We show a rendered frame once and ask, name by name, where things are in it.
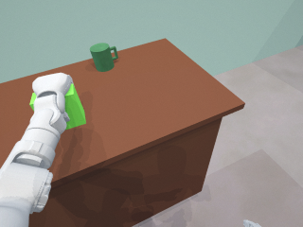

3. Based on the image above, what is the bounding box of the robot left forearm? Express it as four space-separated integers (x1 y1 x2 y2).
0 88 67 181

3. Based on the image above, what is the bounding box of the sponge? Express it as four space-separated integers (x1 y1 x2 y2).
29 83 86 130

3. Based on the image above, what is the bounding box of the robot left hand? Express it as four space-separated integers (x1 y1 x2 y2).
32 72 75 122

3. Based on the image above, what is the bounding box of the robot left upper arm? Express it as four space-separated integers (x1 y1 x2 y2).
0 162 53 227

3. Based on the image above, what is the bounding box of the table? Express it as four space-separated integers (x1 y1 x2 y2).
0 38 245 227

